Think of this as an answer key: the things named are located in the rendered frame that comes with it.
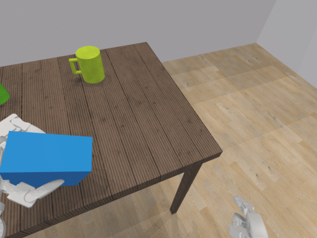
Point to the robot right hand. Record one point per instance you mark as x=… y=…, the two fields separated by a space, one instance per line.
x=250 y=227

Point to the table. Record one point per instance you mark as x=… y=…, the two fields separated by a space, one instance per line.
x=144 y=130

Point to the robot left hand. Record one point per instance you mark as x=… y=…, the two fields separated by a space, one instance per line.
x=23 y=193

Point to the sponge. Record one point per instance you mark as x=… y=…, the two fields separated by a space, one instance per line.
x=38 y=158

